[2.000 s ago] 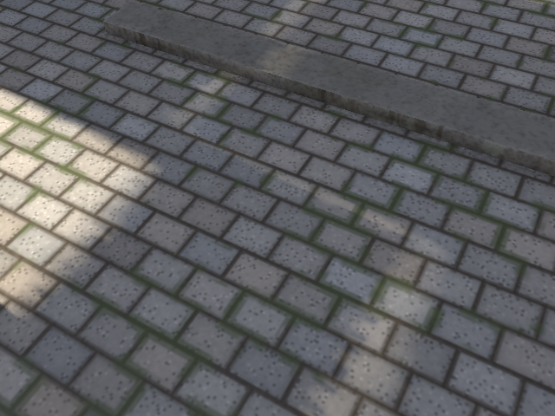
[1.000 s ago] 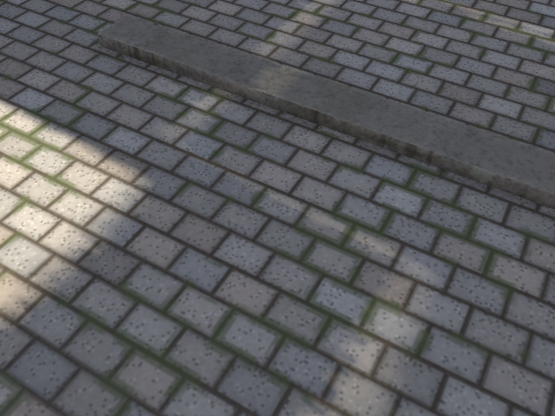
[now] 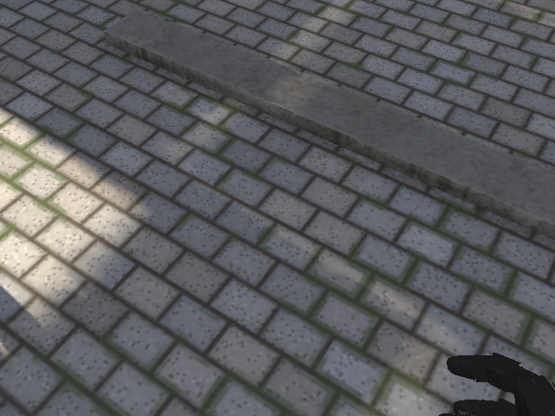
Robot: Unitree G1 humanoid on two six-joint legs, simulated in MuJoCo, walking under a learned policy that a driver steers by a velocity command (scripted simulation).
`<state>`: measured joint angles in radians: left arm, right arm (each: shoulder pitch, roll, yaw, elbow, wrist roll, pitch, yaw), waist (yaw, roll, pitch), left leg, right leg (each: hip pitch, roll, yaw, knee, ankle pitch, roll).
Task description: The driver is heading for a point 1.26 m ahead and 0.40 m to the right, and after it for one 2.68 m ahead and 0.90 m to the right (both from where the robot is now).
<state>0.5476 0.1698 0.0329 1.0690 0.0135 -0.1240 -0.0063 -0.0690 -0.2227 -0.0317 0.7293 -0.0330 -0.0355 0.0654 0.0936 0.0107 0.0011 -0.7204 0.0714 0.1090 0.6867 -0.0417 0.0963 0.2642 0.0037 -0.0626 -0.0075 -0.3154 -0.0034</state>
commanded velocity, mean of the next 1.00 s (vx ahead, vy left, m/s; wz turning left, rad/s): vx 0.98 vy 0.00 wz -0.46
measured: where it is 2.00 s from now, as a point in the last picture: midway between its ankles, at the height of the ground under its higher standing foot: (486, 112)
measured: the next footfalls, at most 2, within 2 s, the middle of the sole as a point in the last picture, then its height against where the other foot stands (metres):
left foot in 0.08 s outside the picture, level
right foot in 0.56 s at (324, 314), level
